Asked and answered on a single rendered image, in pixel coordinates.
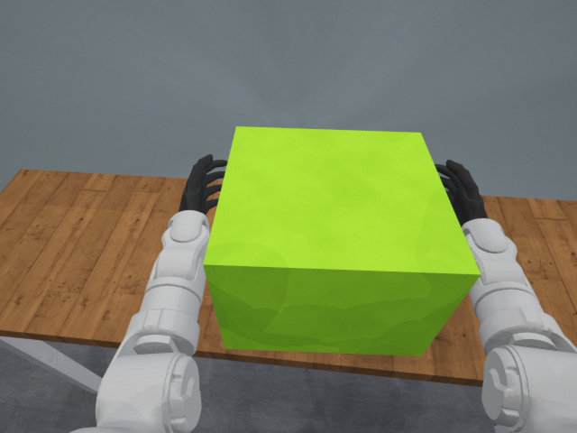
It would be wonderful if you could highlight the table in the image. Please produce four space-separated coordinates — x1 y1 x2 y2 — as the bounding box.
0 169 577 433

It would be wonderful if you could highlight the carton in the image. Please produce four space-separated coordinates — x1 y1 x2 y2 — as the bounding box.
203 126 481 356

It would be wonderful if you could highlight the right robot forearm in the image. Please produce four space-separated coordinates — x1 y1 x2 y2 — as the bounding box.
462 218 577 357

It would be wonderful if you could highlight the robot right hand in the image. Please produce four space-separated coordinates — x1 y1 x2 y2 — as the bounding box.
435 160 488 227

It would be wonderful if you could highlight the left robot forearm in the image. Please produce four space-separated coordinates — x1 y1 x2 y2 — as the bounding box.
96 210 210 425

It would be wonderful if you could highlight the robot left hand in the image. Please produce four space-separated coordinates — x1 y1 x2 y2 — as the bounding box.
179 154 228 215

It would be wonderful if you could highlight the robot left upper arm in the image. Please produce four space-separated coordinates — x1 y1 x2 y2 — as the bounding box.
69 352 202 433

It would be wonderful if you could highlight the robot right upper arm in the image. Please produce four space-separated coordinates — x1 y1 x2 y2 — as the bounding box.
481 345 577 433

